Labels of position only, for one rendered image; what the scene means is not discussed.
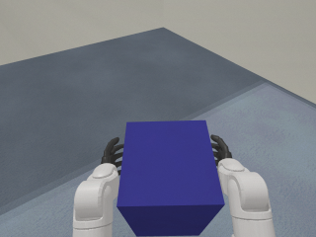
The robot right forearm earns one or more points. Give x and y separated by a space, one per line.
248 198

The carton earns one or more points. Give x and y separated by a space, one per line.
168 184

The right robot hand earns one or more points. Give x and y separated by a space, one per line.
221 147

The robot left forearm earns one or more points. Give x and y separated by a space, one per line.
93 209

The left robot hand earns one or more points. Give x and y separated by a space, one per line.
109 153

